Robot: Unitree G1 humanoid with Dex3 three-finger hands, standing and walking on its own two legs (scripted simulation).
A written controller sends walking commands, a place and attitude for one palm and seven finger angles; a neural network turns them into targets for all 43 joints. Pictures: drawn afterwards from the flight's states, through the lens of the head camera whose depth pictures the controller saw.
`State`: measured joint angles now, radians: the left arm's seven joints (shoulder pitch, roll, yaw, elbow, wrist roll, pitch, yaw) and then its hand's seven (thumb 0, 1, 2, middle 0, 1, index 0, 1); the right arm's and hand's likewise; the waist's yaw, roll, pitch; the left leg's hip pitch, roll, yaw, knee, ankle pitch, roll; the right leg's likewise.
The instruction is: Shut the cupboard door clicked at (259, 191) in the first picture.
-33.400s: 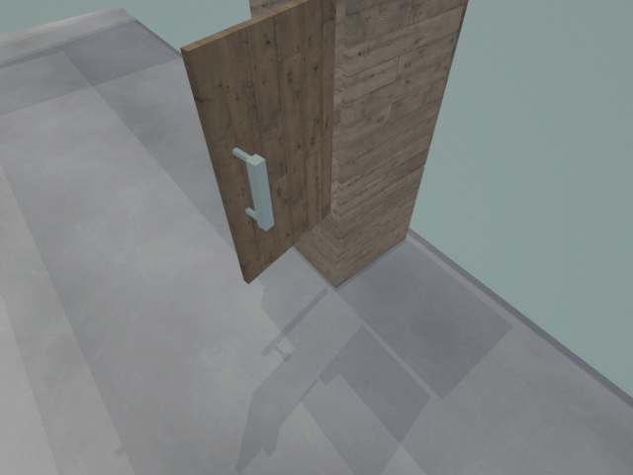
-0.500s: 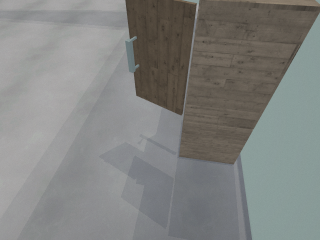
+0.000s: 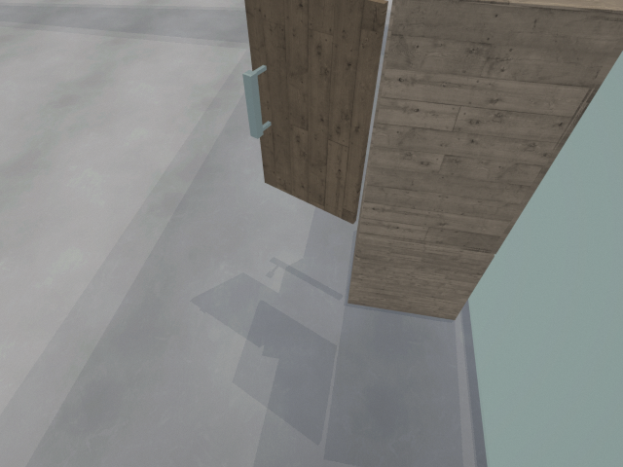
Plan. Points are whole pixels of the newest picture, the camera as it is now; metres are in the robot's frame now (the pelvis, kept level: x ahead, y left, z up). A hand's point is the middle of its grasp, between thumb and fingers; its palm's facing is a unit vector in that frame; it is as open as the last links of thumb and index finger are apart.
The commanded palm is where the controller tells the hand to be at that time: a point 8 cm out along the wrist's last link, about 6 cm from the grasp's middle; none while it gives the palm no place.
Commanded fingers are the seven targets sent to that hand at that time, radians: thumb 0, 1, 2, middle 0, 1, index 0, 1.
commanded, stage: look to check the result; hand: left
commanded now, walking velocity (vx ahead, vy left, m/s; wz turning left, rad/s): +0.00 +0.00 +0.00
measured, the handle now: (259, 102) +0.95 +0.19 -0.04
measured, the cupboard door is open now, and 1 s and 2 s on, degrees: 67 67 67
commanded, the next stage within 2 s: walk to a spot facing it in 0.32 s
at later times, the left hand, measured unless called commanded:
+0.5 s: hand out of the picture +0.05 +0.21 -0.17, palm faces +0.01 -0.96 -0.28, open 7.4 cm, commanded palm none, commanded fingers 0.00 0.90 0.90 -0.20 -0.30 -0.20 -0.30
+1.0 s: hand out of the picture +0.01 +0.23 -0.18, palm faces +0.28 -0.92 -0.26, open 7.4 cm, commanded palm none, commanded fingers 0.00 0.90 0.90 -0.20 -0.30 -0.20 -0.30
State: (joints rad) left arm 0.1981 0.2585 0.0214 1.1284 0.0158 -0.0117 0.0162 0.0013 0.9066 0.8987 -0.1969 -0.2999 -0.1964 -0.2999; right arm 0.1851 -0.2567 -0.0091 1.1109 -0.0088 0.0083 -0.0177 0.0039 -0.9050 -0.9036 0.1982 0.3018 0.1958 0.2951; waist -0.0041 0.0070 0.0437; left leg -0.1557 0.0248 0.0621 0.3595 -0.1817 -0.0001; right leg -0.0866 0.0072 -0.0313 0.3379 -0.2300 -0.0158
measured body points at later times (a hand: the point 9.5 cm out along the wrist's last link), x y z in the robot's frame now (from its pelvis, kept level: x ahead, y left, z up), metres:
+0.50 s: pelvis +0.01 -0.01 +0.00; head +0.03 -0.01 +0.45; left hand +0.05 +0.26 -0.15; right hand +0.06 -0.27 -0.15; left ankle +0.01 +0.12 -0.75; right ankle -0.03 -0.11 -0.75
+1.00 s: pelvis -0.01 +0.01 -0.01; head +0.05 +0.03 +0.43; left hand +0.00 +0.28 -0.16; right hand +0.09 -0.22 -0.16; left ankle +0.01 +0.12 -0.75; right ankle +0.00 -0.13 -0.69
